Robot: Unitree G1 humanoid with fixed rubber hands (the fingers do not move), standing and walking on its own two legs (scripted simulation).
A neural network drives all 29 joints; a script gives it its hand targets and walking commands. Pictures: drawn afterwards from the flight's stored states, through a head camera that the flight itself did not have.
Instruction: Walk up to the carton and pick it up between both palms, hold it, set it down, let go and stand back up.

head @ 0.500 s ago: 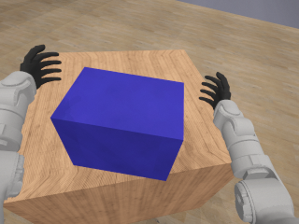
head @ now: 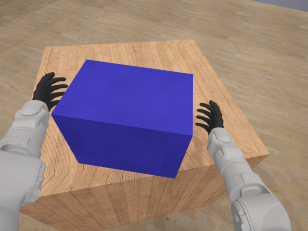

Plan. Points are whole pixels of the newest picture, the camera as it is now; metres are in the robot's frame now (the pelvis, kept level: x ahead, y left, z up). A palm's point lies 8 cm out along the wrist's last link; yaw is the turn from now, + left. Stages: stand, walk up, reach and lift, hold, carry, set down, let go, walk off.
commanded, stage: reach and lift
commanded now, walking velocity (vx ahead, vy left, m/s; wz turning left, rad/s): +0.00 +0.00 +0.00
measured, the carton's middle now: (132, 121) +0.44 -0.02 +0.03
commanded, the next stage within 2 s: none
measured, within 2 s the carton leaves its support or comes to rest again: neither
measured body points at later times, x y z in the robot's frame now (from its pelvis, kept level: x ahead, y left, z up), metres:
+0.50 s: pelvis +0.01 +0.00 -0.01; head +0.07 +0.04 +0.43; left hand +0.49 +0.18 +0.05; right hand +0.39 -0.23 +0.04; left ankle +0.03 +0.12 -0.73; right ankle +0.00 -0.16 -0.73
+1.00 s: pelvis +0.00 +0.00 -0.01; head +0.07 +0.03 +0.43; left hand +0.49 +0.17 +0.06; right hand +0.39 -0.23 +0.04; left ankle +0.03 +0.12 -0.73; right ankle +0.00 -0.16 -0.73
